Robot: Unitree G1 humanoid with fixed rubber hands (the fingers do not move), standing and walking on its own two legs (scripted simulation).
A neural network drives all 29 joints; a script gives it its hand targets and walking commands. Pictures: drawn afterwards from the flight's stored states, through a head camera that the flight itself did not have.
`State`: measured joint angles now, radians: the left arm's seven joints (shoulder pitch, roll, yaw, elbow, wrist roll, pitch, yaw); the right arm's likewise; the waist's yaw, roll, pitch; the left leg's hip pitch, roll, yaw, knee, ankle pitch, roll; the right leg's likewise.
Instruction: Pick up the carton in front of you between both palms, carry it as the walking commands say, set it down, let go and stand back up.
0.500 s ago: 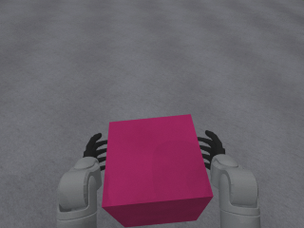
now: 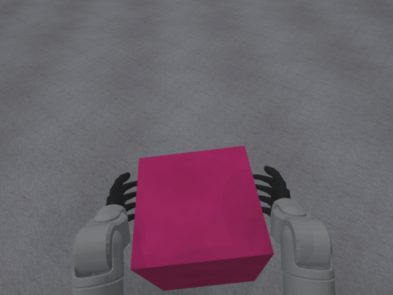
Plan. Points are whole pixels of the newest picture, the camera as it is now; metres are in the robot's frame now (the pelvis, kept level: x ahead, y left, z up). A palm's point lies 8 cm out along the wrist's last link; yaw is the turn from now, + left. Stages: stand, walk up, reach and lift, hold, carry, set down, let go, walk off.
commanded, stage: carry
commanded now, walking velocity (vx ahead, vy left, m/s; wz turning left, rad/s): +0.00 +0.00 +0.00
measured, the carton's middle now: (201, 224) +0.28 +0.00 -0.02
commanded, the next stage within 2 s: none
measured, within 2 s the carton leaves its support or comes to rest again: neither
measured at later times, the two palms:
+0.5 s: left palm (134, 146) +0.43 +0.14 +0.07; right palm (266, 145) +0.42 -0.15 +0.07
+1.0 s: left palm (138, 158) +0.40 +0.13 +0.06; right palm (275, 158) +0.39 -0.17 +0.07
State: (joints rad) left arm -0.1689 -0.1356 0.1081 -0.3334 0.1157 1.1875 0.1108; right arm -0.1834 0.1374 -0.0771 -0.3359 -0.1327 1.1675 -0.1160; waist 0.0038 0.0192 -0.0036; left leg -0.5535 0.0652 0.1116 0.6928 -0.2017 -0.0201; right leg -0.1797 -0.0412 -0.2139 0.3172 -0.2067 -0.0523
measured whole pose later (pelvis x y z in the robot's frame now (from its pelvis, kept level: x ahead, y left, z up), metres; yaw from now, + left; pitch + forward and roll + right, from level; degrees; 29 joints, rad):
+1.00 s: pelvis +0.12 +0.00 -0.02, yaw -4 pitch +2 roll +1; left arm -0.20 -0.14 0.12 -0.26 0.15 1.24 0.11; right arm -0.21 0.14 -0.10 -0.26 -0.14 1.20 -0.11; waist 0.00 -0.01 -0.09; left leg -0.38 0.08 0.20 0.58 -0.23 0.01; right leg -0.13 -0.06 -0.18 0.55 -0.45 0.00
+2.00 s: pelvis +0.08 -0.01 -0.02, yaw -4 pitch +1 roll +0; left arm -0.25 -0.15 0.18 0.18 0.25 0.73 0.04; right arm -0.23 0.15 -0.17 0.18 -0.25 0.73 -0.05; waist 0.00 -0.01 -0.06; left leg -0.41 0.10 0.18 0.52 -0.11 0.01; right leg -0.21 -0.04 -0.20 0.59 -0.40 -0.04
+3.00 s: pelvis +0.08 +0.06 -0.01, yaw -19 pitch -5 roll +0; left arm -0.46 -0.22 0.38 0.42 0.38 0.65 0.05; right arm -0.45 0.16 -0.40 0.53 -0.40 0.60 0.05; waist 0.00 -0.04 0.05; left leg -0.21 -0.03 -0.06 0.44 -0.14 0.00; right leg -0.10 0.00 0.13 0.48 -0.30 -0.01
